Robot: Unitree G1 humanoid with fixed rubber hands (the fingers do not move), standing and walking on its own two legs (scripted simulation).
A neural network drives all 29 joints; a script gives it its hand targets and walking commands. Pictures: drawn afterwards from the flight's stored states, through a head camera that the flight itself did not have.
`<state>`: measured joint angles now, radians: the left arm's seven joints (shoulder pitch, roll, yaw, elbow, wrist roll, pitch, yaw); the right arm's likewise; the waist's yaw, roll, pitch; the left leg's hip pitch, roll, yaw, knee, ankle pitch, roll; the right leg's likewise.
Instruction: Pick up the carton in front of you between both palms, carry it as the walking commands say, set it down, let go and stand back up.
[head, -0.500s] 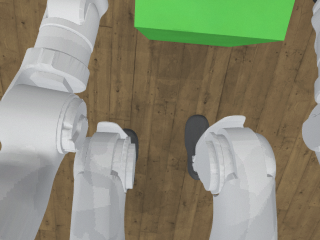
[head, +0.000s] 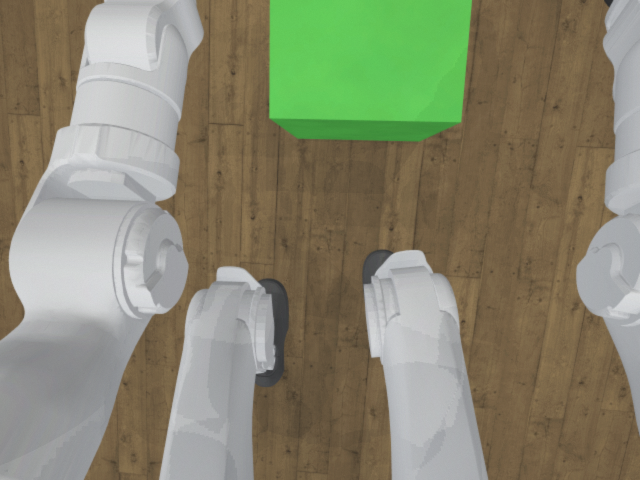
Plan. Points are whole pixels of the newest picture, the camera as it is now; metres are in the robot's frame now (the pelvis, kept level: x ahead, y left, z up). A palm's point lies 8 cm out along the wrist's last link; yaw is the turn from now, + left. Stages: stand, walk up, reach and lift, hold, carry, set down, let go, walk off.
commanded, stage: set down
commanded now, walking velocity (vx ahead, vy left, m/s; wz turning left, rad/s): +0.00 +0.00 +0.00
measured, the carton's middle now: (363, 56) +0.56 -0.11 -0.34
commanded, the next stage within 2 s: let go in 0.58 s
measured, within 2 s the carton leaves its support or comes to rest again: neither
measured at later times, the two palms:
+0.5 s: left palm out of the picture +0.60 +0.06 +0.04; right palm out of the picture +0.54 -0.33 +0.04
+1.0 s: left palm out of the picture +0.49 +0.12 +0.14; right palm out of the picture +0.44 -0.30 +0.13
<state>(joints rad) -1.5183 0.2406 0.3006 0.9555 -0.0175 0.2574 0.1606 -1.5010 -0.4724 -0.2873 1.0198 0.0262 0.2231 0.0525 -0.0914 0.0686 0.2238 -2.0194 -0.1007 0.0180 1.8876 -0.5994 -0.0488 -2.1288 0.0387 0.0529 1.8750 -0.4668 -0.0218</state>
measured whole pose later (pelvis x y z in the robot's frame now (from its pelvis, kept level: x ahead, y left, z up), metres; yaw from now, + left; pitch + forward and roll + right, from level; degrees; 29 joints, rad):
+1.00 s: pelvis +0.07 -0.01 +0.25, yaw -4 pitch +36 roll +2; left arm -0.63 0.12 0.19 0.61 0.07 0.14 0.09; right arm -0.66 -0.29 -0.27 0.70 -0.06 0.12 0.12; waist -0.05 0.03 -0.02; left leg -1.12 -0.06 -0.06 0.82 -0.32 -0.03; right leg -1.20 0.05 0.05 0.82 -0.23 -0.03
